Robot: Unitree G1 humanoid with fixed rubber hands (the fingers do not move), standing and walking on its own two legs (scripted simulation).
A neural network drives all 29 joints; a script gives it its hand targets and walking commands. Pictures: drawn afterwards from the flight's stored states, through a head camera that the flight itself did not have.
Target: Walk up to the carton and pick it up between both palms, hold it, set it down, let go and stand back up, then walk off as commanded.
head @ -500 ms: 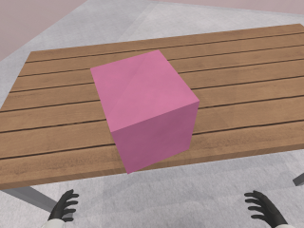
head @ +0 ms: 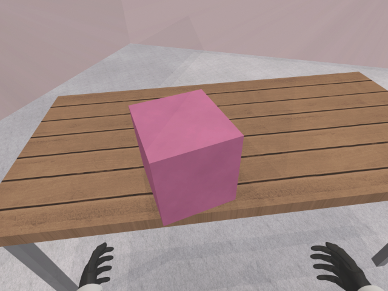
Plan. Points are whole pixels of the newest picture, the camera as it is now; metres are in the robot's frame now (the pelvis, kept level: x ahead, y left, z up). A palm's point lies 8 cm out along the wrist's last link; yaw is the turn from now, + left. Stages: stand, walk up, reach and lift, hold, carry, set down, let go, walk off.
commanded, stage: reach and lift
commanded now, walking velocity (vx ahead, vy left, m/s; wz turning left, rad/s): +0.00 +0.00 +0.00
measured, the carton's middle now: (183, 154) +0.47 +0.04 +0.04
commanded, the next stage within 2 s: none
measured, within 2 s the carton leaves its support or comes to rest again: neither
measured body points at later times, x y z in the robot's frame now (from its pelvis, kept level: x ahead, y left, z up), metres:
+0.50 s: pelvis +0.00 +0.00 +0.00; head -0.02 -0.01 +0.45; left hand +0.24 +0.21 +0.02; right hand +0.24 -0.27 +0.02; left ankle +0.05 +0.12 -0.73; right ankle +0.07 -0.08 -0.74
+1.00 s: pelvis +0.06 +0.01 +0.01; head +0.08 +0.01 +0.46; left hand +0.30 +0.20 +0.06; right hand +0.32 -0.26 +0.05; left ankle +0.06 +0.12 -0.74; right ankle +0.07 -0.08 -0.74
